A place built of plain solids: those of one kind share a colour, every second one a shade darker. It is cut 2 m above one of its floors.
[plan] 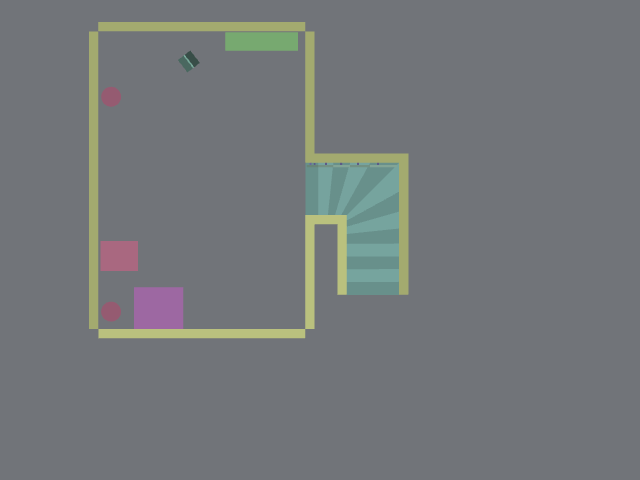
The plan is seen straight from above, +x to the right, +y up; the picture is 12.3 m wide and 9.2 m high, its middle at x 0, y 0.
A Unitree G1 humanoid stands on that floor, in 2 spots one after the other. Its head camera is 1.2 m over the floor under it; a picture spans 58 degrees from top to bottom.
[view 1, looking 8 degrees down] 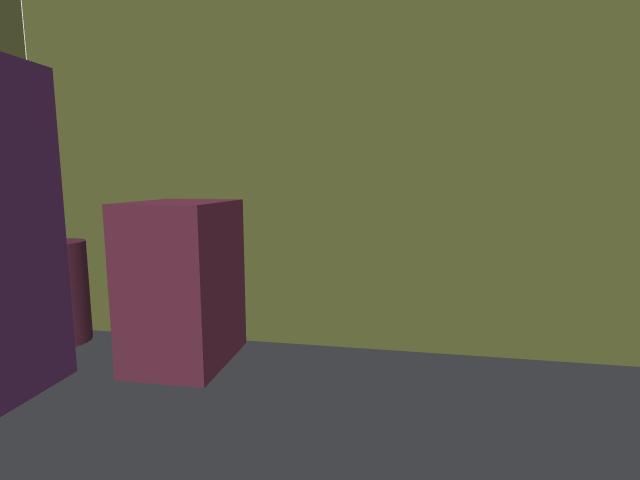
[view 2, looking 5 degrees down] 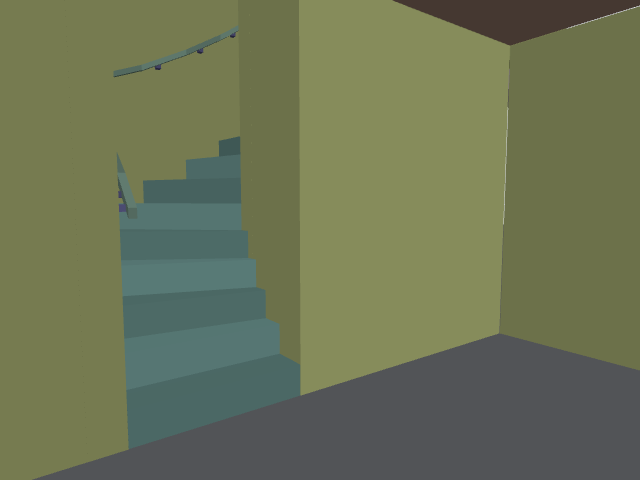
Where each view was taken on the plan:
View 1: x -1.28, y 1.05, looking -170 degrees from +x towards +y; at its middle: wall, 3.05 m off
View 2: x -2.46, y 1.91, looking -36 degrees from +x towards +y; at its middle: wall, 2.70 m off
